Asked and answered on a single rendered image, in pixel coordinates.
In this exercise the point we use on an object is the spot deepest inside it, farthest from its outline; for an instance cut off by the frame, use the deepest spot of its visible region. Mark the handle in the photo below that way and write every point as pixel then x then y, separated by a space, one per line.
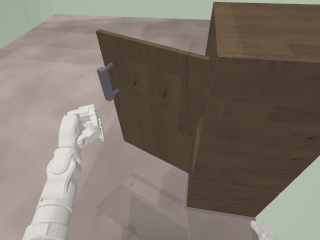
pixel 106 83

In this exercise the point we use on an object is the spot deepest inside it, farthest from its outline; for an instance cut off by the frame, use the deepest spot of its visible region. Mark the robot left forearm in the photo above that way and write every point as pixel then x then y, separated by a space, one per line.
pixel 56 203

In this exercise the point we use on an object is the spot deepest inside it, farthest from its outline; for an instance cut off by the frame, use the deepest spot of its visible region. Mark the right robot hand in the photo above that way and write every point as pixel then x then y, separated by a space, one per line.
pixel 263 231

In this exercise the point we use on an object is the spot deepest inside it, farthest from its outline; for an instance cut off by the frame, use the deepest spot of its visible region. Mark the cupboard door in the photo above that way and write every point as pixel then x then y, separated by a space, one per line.
pixel 160 95

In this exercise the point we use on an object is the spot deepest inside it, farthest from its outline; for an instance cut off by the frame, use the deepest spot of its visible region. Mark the left robot hand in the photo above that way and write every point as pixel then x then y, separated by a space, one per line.
pixel 74 134

